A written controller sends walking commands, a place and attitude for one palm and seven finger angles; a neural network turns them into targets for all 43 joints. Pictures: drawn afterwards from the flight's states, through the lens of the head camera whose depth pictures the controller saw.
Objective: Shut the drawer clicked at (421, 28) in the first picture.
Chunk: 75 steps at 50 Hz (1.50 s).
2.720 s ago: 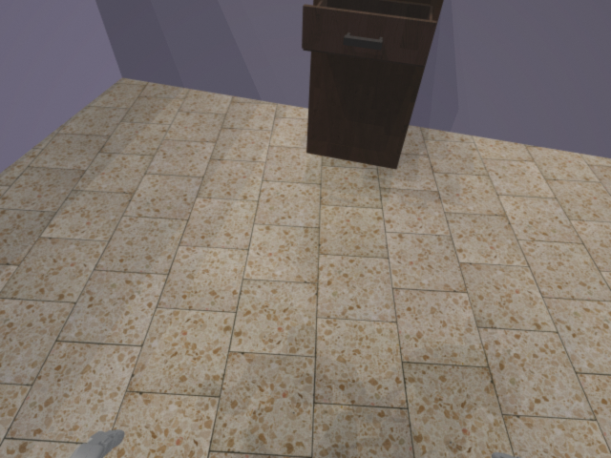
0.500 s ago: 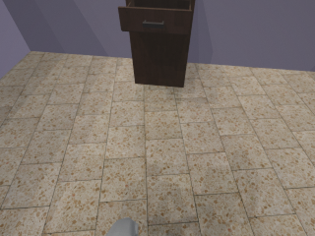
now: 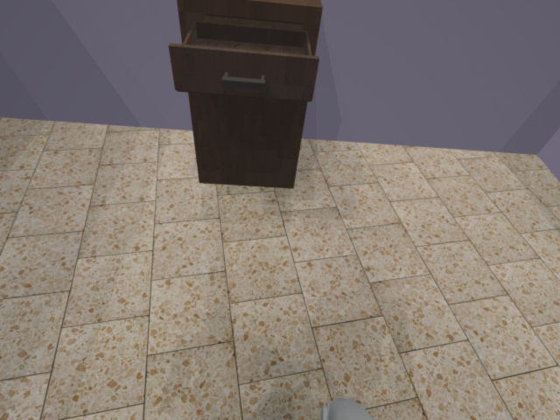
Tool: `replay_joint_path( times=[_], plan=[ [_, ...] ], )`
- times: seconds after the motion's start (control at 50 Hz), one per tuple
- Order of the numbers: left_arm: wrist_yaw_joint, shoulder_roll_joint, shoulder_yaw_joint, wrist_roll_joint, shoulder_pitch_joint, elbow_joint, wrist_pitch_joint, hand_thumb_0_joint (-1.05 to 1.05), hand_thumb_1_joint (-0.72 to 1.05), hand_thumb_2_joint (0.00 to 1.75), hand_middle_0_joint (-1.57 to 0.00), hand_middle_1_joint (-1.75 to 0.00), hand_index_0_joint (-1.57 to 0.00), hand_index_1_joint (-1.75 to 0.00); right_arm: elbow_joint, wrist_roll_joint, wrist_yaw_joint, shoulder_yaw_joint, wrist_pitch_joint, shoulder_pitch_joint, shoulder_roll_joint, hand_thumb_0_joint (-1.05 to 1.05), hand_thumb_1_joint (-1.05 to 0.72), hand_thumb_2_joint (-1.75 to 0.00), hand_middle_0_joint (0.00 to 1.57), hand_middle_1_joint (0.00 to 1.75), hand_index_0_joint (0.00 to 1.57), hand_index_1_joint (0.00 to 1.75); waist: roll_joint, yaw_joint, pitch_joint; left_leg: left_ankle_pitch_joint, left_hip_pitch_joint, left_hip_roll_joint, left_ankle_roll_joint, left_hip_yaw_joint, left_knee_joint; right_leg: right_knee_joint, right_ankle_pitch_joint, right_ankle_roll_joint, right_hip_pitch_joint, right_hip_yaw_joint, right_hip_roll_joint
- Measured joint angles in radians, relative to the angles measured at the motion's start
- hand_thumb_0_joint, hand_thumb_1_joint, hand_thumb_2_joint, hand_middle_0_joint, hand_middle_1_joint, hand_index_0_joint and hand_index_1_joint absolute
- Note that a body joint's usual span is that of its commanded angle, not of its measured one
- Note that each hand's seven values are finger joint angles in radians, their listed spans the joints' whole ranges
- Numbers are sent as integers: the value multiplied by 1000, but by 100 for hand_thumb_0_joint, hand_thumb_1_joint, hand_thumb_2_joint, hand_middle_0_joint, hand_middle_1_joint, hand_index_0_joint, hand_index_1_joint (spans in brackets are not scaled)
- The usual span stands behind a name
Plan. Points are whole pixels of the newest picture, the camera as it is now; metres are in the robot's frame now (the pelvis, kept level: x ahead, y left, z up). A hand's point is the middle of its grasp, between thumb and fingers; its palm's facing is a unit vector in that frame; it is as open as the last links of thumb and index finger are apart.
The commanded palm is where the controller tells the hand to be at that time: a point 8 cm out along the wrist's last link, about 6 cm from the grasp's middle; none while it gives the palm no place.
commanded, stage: walk to a spot facing it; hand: left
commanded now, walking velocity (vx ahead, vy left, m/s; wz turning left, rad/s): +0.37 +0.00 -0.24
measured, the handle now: (244, 80) +1.03 +0.18 -0.03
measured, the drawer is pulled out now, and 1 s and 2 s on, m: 0.28 0.28 0.28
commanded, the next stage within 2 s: turn to face it in 0.70 s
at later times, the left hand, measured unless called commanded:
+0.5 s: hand (237, 319) +0.34 +0.10 -0.19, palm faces -0.11 -0.99 -0.12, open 7.4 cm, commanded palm none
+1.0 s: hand (212, 292) +0.40 +0.16 -0.20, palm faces -0.04 -0.99 -0.14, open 7.4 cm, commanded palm none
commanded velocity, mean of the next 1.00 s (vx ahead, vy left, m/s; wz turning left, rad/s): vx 0.26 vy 0.00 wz -0.05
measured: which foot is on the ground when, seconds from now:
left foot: down 0.00-0.44, up 0.46-0.86, down 0.88-1.00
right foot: up 0.00-0.40, down 0.42-0.88, up 0.90-1.00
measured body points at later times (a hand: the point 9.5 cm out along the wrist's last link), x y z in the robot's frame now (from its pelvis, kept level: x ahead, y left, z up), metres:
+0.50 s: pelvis +0.22 -0.05 -0.02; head +0.25 -0.04 +0.43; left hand +0.34 +0.15 -0.17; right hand +0.05 -0.20 -0.16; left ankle +0.07 +0.06 -0.65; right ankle +0.25 -0.12 -0.74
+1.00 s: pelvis +0.42 -0.01 -0.01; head +0.45 +0.02 +0.44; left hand +0.40 +0.21 -0.18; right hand +0.50 -0.24 -0.14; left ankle +0.50 +0.07 -0.74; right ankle +0.32 -0.12 -0.66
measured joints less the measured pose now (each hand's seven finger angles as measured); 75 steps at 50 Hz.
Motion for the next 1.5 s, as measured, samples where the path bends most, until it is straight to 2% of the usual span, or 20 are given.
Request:
replay_joint_path(
  times=[0.18,0.3,0.38,0.44,0.5,0.54,0.62,0.68,0.76,0.84,0.88,0.92,0.96,1.0,1.1,1.22,1.28,1.34,1.42,1.5],
  plan=[
    [-14,-11,-5,-5,-73,10,31,0,91,90,-20,-30,-19,-30,63,-1,-8,28,-2,160,53,0,-92,-90,19,30,20,30,17,-53,12,-57,164,2,-25,29,-110,-214,77,8,-8,-40,-5],
    [-18,-32,-23,-8,-118,23,34,0,91,90,-20,-30,-19,-30,99,-13,-8,44,1,238,95,1,-91,-90,20,30,20,30,31,-96,44,-134,248,20,-55,53,-118,-396,-5,-33,74,-114,29],
    [-16,-54,-36,-9,-150,9,14,0,91,90,-20,-30,-19,-30,129,-13,-6,49,14,273,107,1,-91,-90,20,30,20,30,60,-104,64,-218,275,57,-88,70,-53,-512,-89,-80,156,-169,84],
    [-12,-54,-35,-7,-141,-4,-31,0,90,90,-20,-30,-20,-30,148,0,4,48,33,288,124,1,-91,-90,20,30,20,30,48,-80,59,-252,173,108,-109,57,280,-584,-39,-113,244,-185,107],
    [3,-49,-27,-26,-105,0,-54,0,91,90,-20,-30,-20,-30,136,7,10,34,54,225,118,1,-90,-90,20,30,20,30,44,-59,66,-231,-62,124,-109,-91,783,-560,-125,-117,301,-182,122],
    [26,-31,0,-40,-75,-1,-68,-3,94,90,-21,-30,-20,-30,104,1,11,22,63,164,101,1,-91,-90,20,30,20,30,49,-46,52,-164,-194,143,-111,-144,888,-617,-128,-102,356,-177,134],
    [32,-1,-7,-20,-4,41,-70,-4,95,90,-20,-30,-20,-30,12,-10,13,0,62,21,49,1,-91,-90,20,30,20,30,69,-51,23,-74,-379,189,-131,-181,806,-724,-116,-96,444,-157,144],
    [25,-6,-18,-17,44,73,-63,-3,94,90,-20,-30,-20,-30,-32,-16,11,-14,65,-59,0,2,-94,-90,20,30,20,30,85,-51,9,0,-437,206,-149,-176,658,-772,-128,-81,501,-150,138],
    [17,-20,-29,-16,96,91,-64,-1,92,90,-20,-30,-20,-30,-62,-12,32,-17,59,-128,-42,2,-95,-90,19,30,20,30,83,-18,11,60,-419,198,-148,-151,439,-796,-168,-55,566,-146,128],
    [15,-30,-36,-14,146,104,-59,-1,91,90,-20,-30,-20,-30,-75,-13,40,-4,51,-178,-44,2,-94,-90,19,30,19,30,61,20,29,49,-329,152,-123,-117,272,-765,-241,-22,618,-142,110],
    [16,-35,-39,-20,171,116,-49,0,91,90,-20,-30,-20,-30,-86,-19,36,6,34,-191,-37,1,-93,-90,19,30,20,30,50,24,37,114,-267,125,-93,-101,208,-628,-303,-9,588,-136,89],
    [18,-30,-42,-29,160,125,-29,0,91,90,-20,-30,-20,-30,-95,-15,28,19,23,-200,-16,1,-92,-90,19,30,20,30,25,27,57,44,-258,112,-64,-84,261,-316,-377,-10,473,-92,74],
    [23,-25,-41,-29,140,124,-15,0,91,90,-20,-30,-20,-30,-92,-9,20,33,22,-193,6,1,-92,-90,19,30,20,30,12,25,63,2,-219,102,-55,-73,245,-97,-382,-8,366,-70,70],
    [22,-22,-39,-25,105,111,-5,0,91,90,-20,-30,-20,-30,-80,-6,11,41,26,-174,27,1,-92,-90,19,30,20,30,11,17,65,19,-179,87,-67,-75,190,-40,-336,3,289,-72,52],
    [26,-34,-37,-23,20,45,8,0,91,90,-20,-30,-19,-30,-60,2,-5,19,46,-144,7,-2,-96,-90,20,30,20,30,27,2,52,59,-127,45,-47,-89,87,-213,-254,28,205,-53,15],
    [38,-15,-26,-16,-28,8,26,1,93,90,-20,-30,-19,-30,-36,-10,8,15,95,-97,3,-1,-94,-90,20,30,20,30,42,-22,23,47,-120,21,-59,-123,90,-430,-218,32,261,-54,28],
    [39,-16,-30,-15,-25,-3,16,0,92,90,-20,-30,-19,-30,-28,-6,12,12,110,-75,2,0,-93,-90,20,30,20,30,53,-24,13,18,-139,16,-76,-133,141,-599,-111,14,340,-63,43],
    [38,-34,-42,-14,-17,-3,13,0,92,90,-20,-30,-19,-30,-21,-1,18,6,131,-62,-7,0,-93,-90,20,30,20,30,89,-34,9,-126,-170,26,-106,-168,251,-612,-115,-25,362,-96,53],
    [43,-43,-39,-15,-8,-6,13,0,92,90,-20,-30,-20,-30,-15,-4,24,1,141,-52,-5,1,-92,-90,20,30,20,30,88,-31,6,-192,-224,43,-128,-189,479,-682,-97,-32,398,-127,50],
    [34,-35,-34,-10,5,2,-3,0,92,90,-20,-30,-20,-30,-14,-7,28,1,127,-42,0,1,-91,-90,19,30,20,30,74,-21,10,-212,-188,71,-135,-181,441,-723,-82,-27,420,-153,42]
  ],
)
